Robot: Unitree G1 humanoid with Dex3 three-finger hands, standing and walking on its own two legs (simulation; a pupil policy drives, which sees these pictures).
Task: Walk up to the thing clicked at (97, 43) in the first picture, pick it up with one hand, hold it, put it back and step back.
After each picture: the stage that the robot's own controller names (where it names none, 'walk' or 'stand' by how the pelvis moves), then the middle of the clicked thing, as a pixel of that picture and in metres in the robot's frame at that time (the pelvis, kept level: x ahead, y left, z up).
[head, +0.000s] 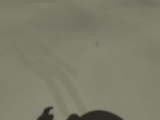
stand; (97, 44) +1.66 -0.11 -0.72
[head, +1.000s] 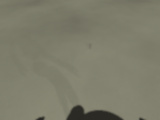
walk; (90, 46) +1.54 +0.19 -0.72
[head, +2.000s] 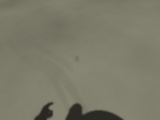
walk; (77, 59) +1.05 +0.31 -0.72
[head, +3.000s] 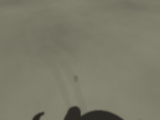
walk; (75, 78) +0.65 +0.24 -0.70
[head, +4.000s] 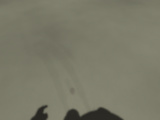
walk; (72, 91) +0.42 +0.22 -0.70
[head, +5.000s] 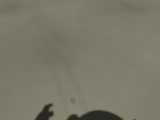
stand; (73, 101) +0.34 +0.22 -0.72
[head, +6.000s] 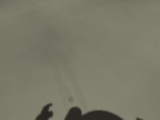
stand; (71, 99) +0.29 +0.25 -0.71
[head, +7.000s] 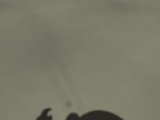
stand; (69, 104) +0.29 +0.24 -0.72
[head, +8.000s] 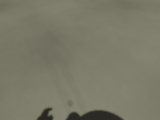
stand; (70, 103) +0.29 +0.24 -0.72
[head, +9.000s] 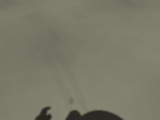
stand; (71, 101) +0.30 +0.23 -0.72
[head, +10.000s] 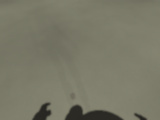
stand; (73, 96) +0.33 +0.22 -0.71
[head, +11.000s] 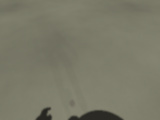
stand; (72, 103) +0.30 +0.22 -0.73
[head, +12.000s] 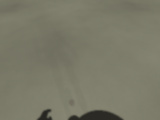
stand; (71, 103) +0.30 +0.24 -0.73
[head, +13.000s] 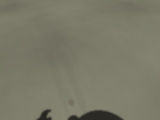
stand; (71, 103) +0.31 +0.24 -0.73
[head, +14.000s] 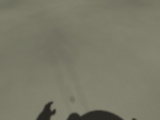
go down; (72, 99) +0.32 +0.23 -0.72
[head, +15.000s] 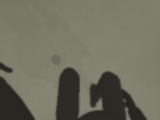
go down; (56, 60) +0.39 +0.26 -0.29
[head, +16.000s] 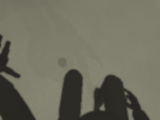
approach; (62, 63) +0.39 +0.26 -0.30
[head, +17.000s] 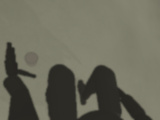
close in; (31, 60) +0.37 +0.29 -0.22
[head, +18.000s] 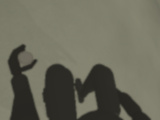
close; (26, 59) +0.37 +0.30 -0.22
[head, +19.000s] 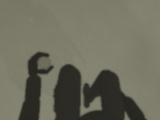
lift; (44, 63) +0.31 +0.29 -0.15
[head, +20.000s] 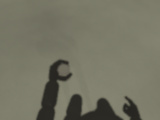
lift; (65, 73) +0.32 +0.19 +0.02
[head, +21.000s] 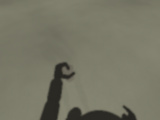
hold; (68, 73) +0.33 +0.17 +0.01
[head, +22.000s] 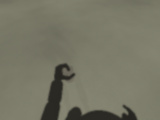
hold; (68, 74) +0.33 +0.17 +0.00
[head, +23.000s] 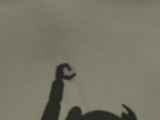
crouch; (69, 74) +0.33 +0.17 +0.00
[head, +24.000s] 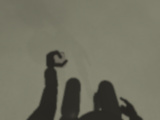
crouch; (61, 60) +0.40 +0.22 -0.09
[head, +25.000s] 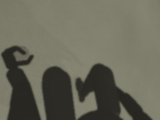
lower; (23, 57) +0.39 +0.30 -0.22
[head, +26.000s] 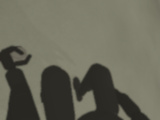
lower; (20, 57) +0.38 +0.31 -0.22
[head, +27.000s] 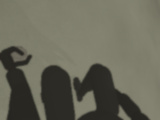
lower; (21, 57) +0.38 +0.31 -0.22
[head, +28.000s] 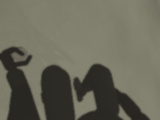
lower; (21, 57) +0.38 +0.31 -0.22
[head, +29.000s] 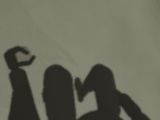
loosen; (24, 57) +0.38 +0.30 -0.22
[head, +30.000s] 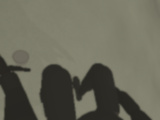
withdraw; (21, 58) +0.36 +0.30 -0.22
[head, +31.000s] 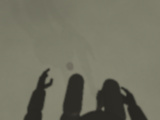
walk; (70, 66) +0.41 +0.23 -0.39
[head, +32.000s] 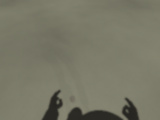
stand; (72, 99) +0.34 +0.20 -0.66
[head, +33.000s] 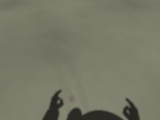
stand; (72, 99) +0.34 +0.21 -0.66
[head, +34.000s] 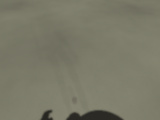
stand; (74, 100) +0.35 +0.19 -0.72
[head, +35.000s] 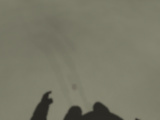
walk; (74, 87) +0.41 +0.16 -0.71
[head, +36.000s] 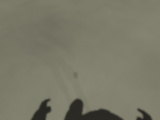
walk; (75, 75) +0.60 +0.23 -0.69
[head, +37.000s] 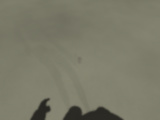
walk; (79, 60) +0.94 +0.22 -0.69
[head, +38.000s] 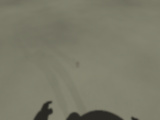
stand; (77, 64) +0.95 +0.26 -0.71
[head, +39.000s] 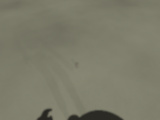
stand; (76, 65) +0.96 +0.28 -0.73
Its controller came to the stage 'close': yes
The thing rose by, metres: 0.72
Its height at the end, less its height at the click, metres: +0.00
